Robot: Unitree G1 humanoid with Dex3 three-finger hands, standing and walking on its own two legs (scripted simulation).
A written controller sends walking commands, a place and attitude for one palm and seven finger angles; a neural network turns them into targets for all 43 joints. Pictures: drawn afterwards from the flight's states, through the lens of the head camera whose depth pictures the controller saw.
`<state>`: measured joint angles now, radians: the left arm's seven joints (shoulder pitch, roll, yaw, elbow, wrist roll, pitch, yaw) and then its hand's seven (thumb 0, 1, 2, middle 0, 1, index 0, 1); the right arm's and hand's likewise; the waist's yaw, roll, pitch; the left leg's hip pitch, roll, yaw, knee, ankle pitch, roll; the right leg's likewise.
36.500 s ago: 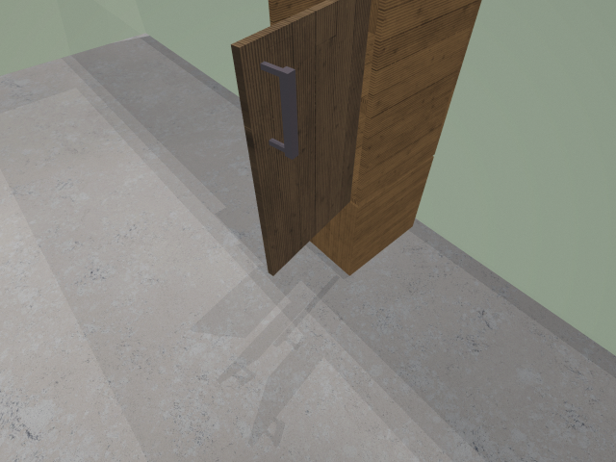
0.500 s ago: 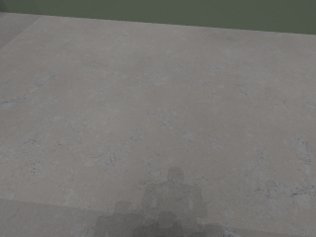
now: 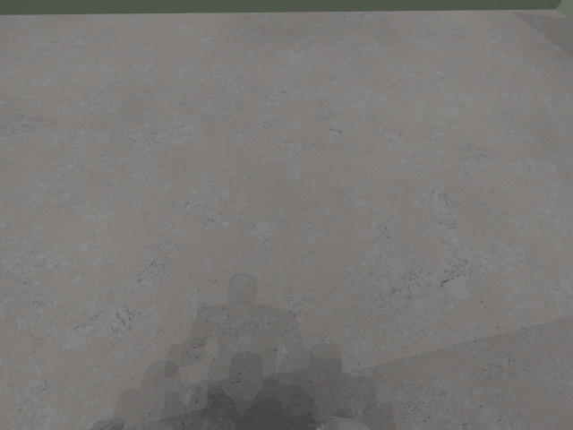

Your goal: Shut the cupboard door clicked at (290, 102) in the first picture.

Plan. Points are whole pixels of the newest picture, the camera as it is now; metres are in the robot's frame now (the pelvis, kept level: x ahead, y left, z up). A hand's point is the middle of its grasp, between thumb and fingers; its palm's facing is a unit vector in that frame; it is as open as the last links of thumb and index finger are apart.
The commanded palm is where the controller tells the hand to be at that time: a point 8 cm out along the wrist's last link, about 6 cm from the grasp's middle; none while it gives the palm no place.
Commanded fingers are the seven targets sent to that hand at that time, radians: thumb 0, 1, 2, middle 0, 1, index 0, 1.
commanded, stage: turn to face it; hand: left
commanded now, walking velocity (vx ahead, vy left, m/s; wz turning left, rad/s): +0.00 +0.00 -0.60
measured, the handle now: out of the picture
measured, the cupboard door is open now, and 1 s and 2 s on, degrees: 63 63 63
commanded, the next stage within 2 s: none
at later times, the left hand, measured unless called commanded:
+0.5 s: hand (193, 408) +0.17 +0.15 -0.18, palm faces -0.30 -0.93 -0.21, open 7.4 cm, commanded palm none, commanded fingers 0.00 0.90 0.90 -0.20 -0.30 -0.20 -0.30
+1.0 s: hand (243, 347) +0.26 +0.08 -0.16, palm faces -0.56 -0.79 -0.27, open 7.4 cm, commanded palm none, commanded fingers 0.00 0.90 0.90 -0.20 -0.30 -0.20 -0.30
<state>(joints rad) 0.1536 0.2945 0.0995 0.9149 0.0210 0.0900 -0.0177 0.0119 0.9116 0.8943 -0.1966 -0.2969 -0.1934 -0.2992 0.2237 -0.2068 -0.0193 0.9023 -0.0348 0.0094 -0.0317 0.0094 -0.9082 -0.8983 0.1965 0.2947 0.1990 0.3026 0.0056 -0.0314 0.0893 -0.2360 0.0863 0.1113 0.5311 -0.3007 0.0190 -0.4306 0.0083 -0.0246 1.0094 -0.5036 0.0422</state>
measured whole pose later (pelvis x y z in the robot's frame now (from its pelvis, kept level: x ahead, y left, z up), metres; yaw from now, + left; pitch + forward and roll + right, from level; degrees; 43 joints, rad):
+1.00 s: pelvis +0.05 -0.03 -0.01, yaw -36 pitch +0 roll -2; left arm 0.14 0.23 0.06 0.88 0.02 0.04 -0.01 0.01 0.91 0.89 -0.20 -0.30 -0.20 -0.30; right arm 0.21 -0.27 -0.06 0.91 -0.02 0.07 -0.01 0.01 -0.91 -0.90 0.20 0.29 0.20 0.30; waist -0.01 0.05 0.10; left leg -0.43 0.12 0.06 1.06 -0.51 -0.07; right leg -0.28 0.01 -0.04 0.59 -0.32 -0.01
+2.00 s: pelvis +0.12 -0.06 +0.00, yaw -71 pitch +1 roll -3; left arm 0.17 0.27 0.08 0.92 0.02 0.09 -0.02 0.01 0.91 0.89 -0.20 -0.30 -0.20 -0.30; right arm 0.21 -0.20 -0.01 0.86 -0.03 0.00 -0.02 0.01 -0.91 -0.90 0.20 0.29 0.20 0.30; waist 0.01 -0.05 0.09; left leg -0.28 0.10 0.12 0.58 -0.32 0.01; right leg -0.45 0.03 0.00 1.04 -0.51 0.04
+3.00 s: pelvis +0.11 -0.13 -0.01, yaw -97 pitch +0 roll -2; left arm 0.18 0.21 0.06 0.97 0.03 0.04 -0.01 0.01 0.91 0.89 -0.20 -0.30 -0.19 -0.30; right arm 0.29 -0.21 -0.05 1.00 -0.02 0.05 -0.01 0.01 -0.91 -0.90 0.20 0.30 0.20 0.30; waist -0.02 0.04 0.04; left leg -0.32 0.10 0.09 0.80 -0.50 -0.03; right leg -0.21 0.02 -0.05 0.52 -0.30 -0.02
